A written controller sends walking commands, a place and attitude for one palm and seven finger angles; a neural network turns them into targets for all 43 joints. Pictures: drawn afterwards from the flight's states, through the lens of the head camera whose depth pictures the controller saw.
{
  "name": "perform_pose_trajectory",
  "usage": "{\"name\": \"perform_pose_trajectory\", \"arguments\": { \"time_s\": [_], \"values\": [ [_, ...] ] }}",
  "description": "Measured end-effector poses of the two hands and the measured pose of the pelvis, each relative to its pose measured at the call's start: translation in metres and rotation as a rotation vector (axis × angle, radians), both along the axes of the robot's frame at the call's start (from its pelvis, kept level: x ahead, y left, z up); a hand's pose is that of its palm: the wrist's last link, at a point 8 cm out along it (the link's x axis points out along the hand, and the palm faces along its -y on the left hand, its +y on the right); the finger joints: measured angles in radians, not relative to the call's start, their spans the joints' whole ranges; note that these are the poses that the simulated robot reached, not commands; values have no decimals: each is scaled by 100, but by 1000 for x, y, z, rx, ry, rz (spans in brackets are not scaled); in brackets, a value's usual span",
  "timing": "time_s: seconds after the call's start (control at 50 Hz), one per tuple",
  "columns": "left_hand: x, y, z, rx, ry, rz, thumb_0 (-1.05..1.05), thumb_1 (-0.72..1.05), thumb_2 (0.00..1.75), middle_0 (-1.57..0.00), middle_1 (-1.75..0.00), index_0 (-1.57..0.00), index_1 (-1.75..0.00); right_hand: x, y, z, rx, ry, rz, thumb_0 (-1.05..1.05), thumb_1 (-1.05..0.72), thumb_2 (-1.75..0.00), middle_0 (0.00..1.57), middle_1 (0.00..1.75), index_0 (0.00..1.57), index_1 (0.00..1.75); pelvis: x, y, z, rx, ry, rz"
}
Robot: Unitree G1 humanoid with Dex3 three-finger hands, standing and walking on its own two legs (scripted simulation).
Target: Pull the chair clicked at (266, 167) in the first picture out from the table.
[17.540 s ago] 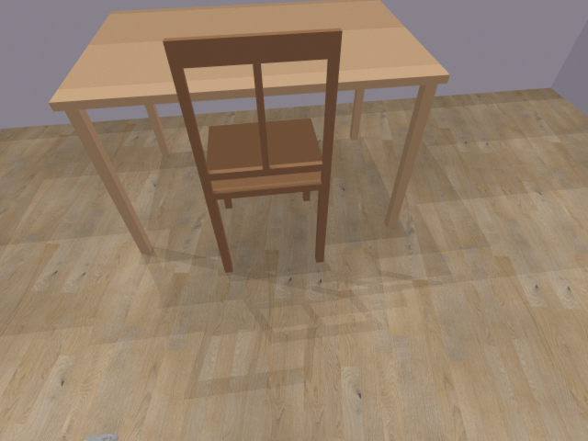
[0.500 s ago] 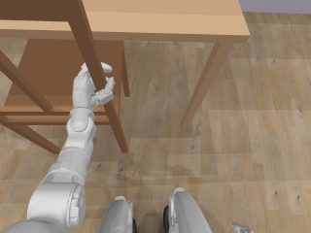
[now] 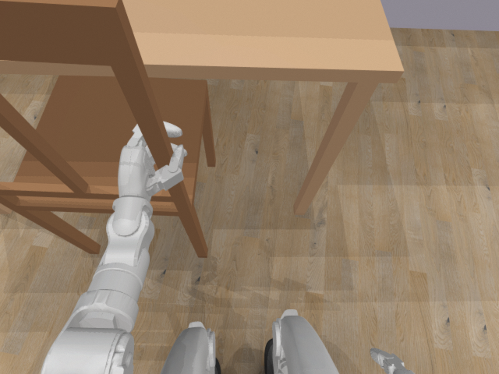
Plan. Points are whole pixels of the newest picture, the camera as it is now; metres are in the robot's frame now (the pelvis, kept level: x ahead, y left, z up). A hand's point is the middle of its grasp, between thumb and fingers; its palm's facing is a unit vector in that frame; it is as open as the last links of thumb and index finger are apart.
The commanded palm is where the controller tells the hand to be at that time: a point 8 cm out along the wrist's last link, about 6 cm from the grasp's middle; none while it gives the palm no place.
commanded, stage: hook a spindle and tug to test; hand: left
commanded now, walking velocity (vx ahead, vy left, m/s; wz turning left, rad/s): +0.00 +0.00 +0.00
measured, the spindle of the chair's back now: (33, 141) +0.47 +0.32 +0.04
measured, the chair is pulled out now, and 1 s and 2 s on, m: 0.01 0.06 0.14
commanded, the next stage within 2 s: step backward, pulling the chair out in 0.12 s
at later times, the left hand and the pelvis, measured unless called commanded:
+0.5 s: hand (170, 174) +0.41 +0.11 +0.04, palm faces +0.00 -1.00 -0.07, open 5.6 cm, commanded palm +0.40 +0.16 +0.03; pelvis +0.02 +0.01 +0.09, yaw +0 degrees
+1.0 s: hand (172, 201) +0.37 +0.10 +0.04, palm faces -0.04 -0.99 -0.12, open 5.8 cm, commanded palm +0.35 +0.16 +0.03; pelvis -0.02 +0.00 +0.10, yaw -2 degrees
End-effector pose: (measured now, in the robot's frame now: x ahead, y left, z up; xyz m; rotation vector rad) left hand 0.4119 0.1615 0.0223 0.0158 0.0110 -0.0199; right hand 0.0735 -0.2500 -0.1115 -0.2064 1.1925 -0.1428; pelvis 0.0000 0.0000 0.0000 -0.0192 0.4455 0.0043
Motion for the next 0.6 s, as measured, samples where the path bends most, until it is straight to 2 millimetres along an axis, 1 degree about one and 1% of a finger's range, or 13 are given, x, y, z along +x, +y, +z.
{"name": "perform_pose_trajectory", "arguments": {
  "time_s": [0.16,0.24,0.26,0.32,0.38,0.44,0.52,0.6],
  "values": [
    [-10,2,0,1,-1,-9,1,67,80,-42,-145,-40,-145,19,2,1,-2,-40,23,0,-91,-89,20,30,20,30,3,1,0,-2,-5,8],
    [-13,2,0,-2,-2,-8,1,67,81,-42,-145,-40,-145,27,4,1,-3,-58,32,0,-91,-89,20,30,20,30,2,2,0,-3,-8,11],
    [-13,3,1,17,13,-6,1,66,81,-42,-145,-40,-145,27,5,2,-1,-53,13,0,-91,-89,20,30,20,30,1,2,2,0,-25,9],
    [-15,4,10,99,139,2,1,64,78,-43,-144,-41,-145,27,11,21,-4,-31,-56,0,-91,-89,20,30,20,30,2,4,25,8,-99,8],
    [-19,3,18,84,278,40,3,66,77,-35,-133,-44,-145,24,18,47,-8,-1,-88,0,-91,-89,20,30,20,30,9,7,53,9,-136,6],
    [-21,3,23,52,359,56,6,67,75,-30,-121,-46,-145,19,20,70,-32,27,-99,0,-91,-89,20,30,20,30,15,9,74,10,-161,4],
    [-19,3,27,68,413,25,8,66,73,-29,-114,-48,-145,7,12,89,-88,52,-122,0,-91,-89,20,30,20,30,19,13,88,-3,-185,-1],
    [-18,5,28,95,432,-10,8,66,72,-30,-113,-49,-145,-9,3,97,-129,69,-160,0,-91,-89,20,30,20,30,18,16,94,-5,-207,-15]
  ]
}}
